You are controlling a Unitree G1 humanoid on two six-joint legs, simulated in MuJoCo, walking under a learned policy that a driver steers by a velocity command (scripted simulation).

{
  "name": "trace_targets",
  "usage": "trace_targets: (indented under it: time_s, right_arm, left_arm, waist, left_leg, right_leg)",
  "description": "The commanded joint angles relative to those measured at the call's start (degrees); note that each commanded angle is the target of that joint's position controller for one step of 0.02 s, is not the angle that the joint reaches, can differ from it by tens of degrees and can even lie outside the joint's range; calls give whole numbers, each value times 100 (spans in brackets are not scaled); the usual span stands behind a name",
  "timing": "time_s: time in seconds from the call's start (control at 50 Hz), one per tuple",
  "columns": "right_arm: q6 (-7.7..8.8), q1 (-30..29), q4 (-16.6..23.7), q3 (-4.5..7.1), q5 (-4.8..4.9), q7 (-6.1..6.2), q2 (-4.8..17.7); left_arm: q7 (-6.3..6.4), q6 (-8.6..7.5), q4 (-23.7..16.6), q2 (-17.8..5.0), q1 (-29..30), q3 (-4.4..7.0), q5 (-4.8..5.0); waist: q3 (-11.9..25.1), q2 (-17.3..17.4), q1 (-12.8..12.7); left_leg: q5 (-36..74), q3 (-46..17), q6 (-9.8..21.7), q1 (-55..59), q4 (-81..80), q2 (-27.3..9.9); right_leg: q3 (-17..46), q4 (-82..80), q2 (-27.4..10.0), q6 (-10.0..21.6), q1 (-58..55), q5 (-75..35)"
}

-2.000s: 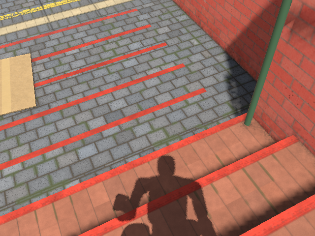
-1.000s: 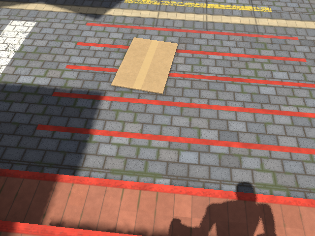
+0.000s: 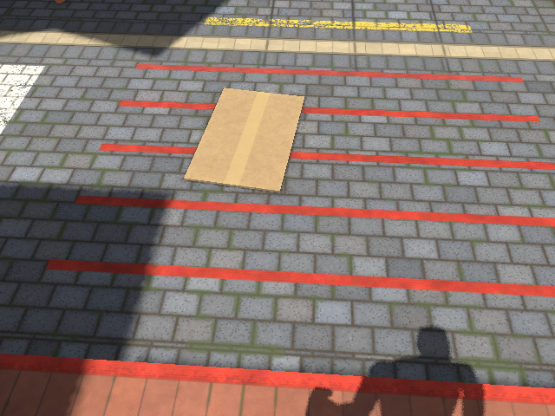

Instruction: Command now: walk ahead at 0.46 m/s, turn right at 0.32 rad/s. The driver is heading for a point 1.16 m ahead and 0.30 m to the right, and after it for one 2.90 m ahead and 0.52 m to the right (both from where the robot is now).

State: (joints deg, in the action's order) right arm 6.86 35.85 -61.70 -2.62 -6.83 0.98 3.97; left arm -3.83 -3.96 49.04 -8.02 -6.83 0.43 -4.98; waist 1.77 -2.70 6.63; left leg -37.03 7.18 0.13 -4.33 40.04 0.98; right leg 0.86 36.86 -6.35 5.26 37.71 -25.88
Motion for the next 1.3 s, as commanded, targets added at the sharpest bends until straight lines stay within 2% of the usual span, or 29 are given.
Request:
trace_targets:
  time_s: [0.02,0.1,0.14,0.16,0.18,0.2,0.24,0.28,0.32,0.34,0.4,0.46,0.52,0.6,0.64,0.66,0.7,0.72,0.74,0.78,0.82,0.92,1.0,1.06,1.1,1.14,1.24,1.26,1.3]
  right_arm:
    - [56,164,35,-9,72,-42,527]
    - [-177,483,-288,157,158,83,952]
    - [-298,-48,-230,236,-41,-155,1290]
    - [-361,-230,-127,294,-68,-394,1447]
    - [-367,855,-283,136,7,-622,485]
    - [-242,16,256,142,137,-794,685]
    - [61,-2199,1293,290,466,-617,1292]
    - [6,-1759,1205,278,311,-351,1152]
    - [-144,-1714,1027,127,-31,-257,612]
    - [-229,-1855,1151,100,29,-256,593]
    - [-233,-1734,1432,-65,27,-451,598]
    - [-214,-3449,1888,-112,11,-481,1026]
    - [-392,-3577,2235,-85,113,-456,1101]
    - [-330,-3215,2019,59,138,-387,1387]
    - [-146,-832,1176,507,335,-288,2064]
    - [-78,398,964,661,178,-375,2283]
    - [-284,-366,1317,668,65,-559,2343]
    - [-298,-784,1287,499,119,-555,1764]
    - [-233,-1367,1330,250,-39,-540,903]
    - [9,-1746,1242,139,142,-357,476]
    - [246,-1748,1150,184,317,-186,629]
    - [183,-837,424,388,60,-362,1699]
    - [137,173,-129,232,50,-263,1090]
    - [93,2046,-818,110,73,153,520]
    - [82,1342,-523,-39,99,53,256]
    - [43,230,-75,49,-33,-246,845]
    - [23,1063,-512,231,379,-12,1143]
    - [-320,301,-373,434,943,88,1333]
    - [-378,248,-448,416,765,78,1064]
  left_arm:
    - [-21,3,-506,-505,679,61,-115]
    - [-7,-10,-419,-447,1150,32,-106]
    - [82,-48,414,-819,-1062,260,-53]
    - [155,-141,1002,-1345,-2802,519,-42]
    - [43,-54,1263,-1749,-4227,567,-60]
    - [-12,-133,1464,-1985,-4583,672,-51]
    - [-4,-179,1216,-1558,-3440,544,176]
    - [-135,-96,915,-729,-2073,161,-82]
    - [69,-338,439,-116,-738,-136,79]
    - [106,-397,502,-440,-922,-80,178]
    - [84,-452,450,-968,-1248,-53,-115]
    - [423,-507,925,-332,-2822,-209,-21]
    - [166,-333,717,-781,-2639,-200,-185]
    - [230,-183,727,-924,-2827,-119,144]
    - [-78,-44,696,-935,-2698,-159,-149]
    - [-214,-125,899,325,-4045,-352,37]
    - [-305,-53,94,-498,-2891,-193,241]
    - [-131,-47,-91,-685,-1996,-134,240]
    - [-32,-43,108,-409,-2104,-204,188]
    - [-13,-73,94,-217,-1974,-237,55]
    - [-107,-125,64,-319,-1356,-209,17]
    - [-155,-83,-201,-469,-747,-120,-24]
    - [-77,32,-626,-605,90,-107,-66]
    - [-45,-81,-827,-293,1431,-256,26]
    - [-209,-106,-705,-367,1638,-275,31]
    - [-251,-33,-767,-362,1298,-300,-18]
    - [-159,98,-804,-708,2005,-227,-119]
    - [-68,-59,-789,-1016,1968,40,1176]
    - [45,-68,217,-1381,-833,255,1004]
  waist:
    - [-1203,580,-131]
    - [-1287,365,178]
    - [-833,46,-743]
    - [-177,-653,-1483]
    - [1861,-1749,-1364]
    - [2247,-884,-1701]
    - [581,170,-1882]
    - [-684,564,-764]
    - [-1118,365,-308]
    - [-776,-106,-360]
    - [-313,219,-244]
    - [-451,584,-1472]
    - [-542,33,-1153]
    - [-988,135,-1160]
    - [10,320,-146]
    - [1877,1800,-472]
    - [1253,1249,-46]
    - [427,513,-65]
    - [-271,-203,-609]
    - [-905,222,-1206]
    - [-732,320,-761]
    - [-424,267,-858]
    - [-641,431,-504]
    - [-858,343,548]
    - [-1004,426,261]
    - [-945,726,-149]
    - [-1452,293,392]
    - [-1791,135,114]
    - [-32,-8,-1045]
  left_leg:
    - [1553,-934,1009,-1742,-933,-1422]
    - [2575,-873,717,-458,-62,-1452]
    - [3549,-519,498,-937,1909,-1276]
    - [3558,50,211,-1801,3603,-698]
    - [-981,-40,-270,-3460,6973,46]
    - [-954,-707,-332,-4580,7863,261]
    - [-441,-905,-111,-6507,7310,-310]
    - [1003,-1435,393,-5109,5580,-847]
    - [3298,-1603,633,-3392,2240,-1243]
    - [3348,-1205,556,-2929,2010,-954]
    - [4390,-690,309,-1681,2347,-606]
    - [6927,-1477,-8,-4098,-554,-804]
    - [6158,-747,-102,-1576,-478,-434]
    - [5701,-906,121,-1232,-3028,-462]
    - [6675,-766,774,1823,-2253,-1075]
    - [10147,-1277,2159,4947,434,-2130]
    - [7116,-3028,2435,4029,-649,-3106]
    - [4180,-2997,2111,2498,-1266,-2951]
    - [3225,-1961,1352,866,-1680,-2213]
    - [3324,-1703,1262,-1663,-2365,-1760]
    - [3008,-939,1465,-2466,-2710,-1263]
    - [5748,-1224,1370,-608,-1829,-1658]
    - [5349,-1637,1491,772,-1431,-1793]
    - [3825,-1989,1198,3782,-809,-1717]
    - [3474,-1439,1121,1416,-848,-1179]
    - [2361,-840,1123,-2264,-1425,-815]
    - [3366,-1017,870,605,-386,-905]
    - [4736,-1210,625,338,798,-1034]
    - [3863,-912,379,-932,3970,-678]
  right_leg:
    - [-52,-379,-61,60,-858,109]
    - [-348,-1330,-30,-9,-1004,989]
    - [-518,-1783,117,-17,-3230,564]
    - [-993,-1887,352,134,-5366,-255]
    - [389,208,-674,1581,-8573,-3389]
    - [1384,398,-1009,1925,-9102,-3810]
    - [2431,-858,-1581,1961,-7053,798]
    - [2496,-1560,-1413,1827,-3184,2863]
    - [1567,-2185,-662,1523,-363,3743]
    - [1457,-2133,-303,1540,-232,4171]
    - [1218,-884,146,1384,920,2883]
    - [1787,596,434,1007,-1664,4961]
    - [2005,596,610,995,378,5830]
    - [2629,2077,741,652,-1488,5713]
    - [2083,4431,986,51,-484,3892]
    - [1040,7647,1580,-419,1650,7133]
    - [510,9236,1206,-499,4050,6731]
    - [571,9009,875,-451,4415,5830]
    - [966,7438,404,-167,3483,4150]
    - [919,5161,-291,59,1871,2786]
    - [365,2799,-16,37,836,1624]
    - [470,2363,279,-212,1057,1610]
    - [416,2359,246,-158,2238,2673]
    - [883,228,-52,-492,4949,1019]
    - [319,-443,-218,-268,2863,-295]
    - [-345,191,181,-34,-1166,-1065]
    - [-219,-1870,28,-234,-292,676]
    - [-133,-1998,343,-243,-453,960]
    - [-121,-2025,37,-144,-3962,-1054]
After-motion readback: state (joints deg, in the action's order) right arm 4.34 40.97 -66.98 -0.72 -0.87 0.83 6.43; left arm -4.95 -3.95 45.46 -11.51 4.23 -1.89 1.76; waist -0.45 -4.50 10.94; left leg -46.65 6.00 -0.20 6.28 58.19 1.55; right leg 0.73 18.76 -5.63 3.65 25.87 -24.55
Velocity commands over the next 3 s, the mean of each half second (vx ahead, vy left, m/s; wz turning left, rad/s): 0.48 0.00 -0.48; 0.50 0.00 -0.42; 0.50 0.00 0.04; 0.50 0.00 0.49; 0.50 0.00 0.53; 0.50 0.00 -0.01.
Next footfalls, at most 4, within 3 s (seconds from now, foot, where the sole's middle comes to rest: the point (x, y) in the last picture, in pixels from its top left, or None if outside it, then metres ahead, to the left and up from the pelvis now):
0.16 right None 0.24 -0.15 -0.90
0.64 left None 0.59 0.00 -1.08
1.32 right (380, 350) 0.89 -0.44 -1.25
1.74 left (322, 271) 1.26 -0.29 -1.25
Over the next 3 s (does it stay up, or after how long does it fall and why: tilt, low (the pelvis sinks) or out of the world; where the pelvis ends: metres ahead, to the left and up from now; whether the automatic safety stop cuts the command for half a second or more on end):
stays up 1.72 -0.32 -0.46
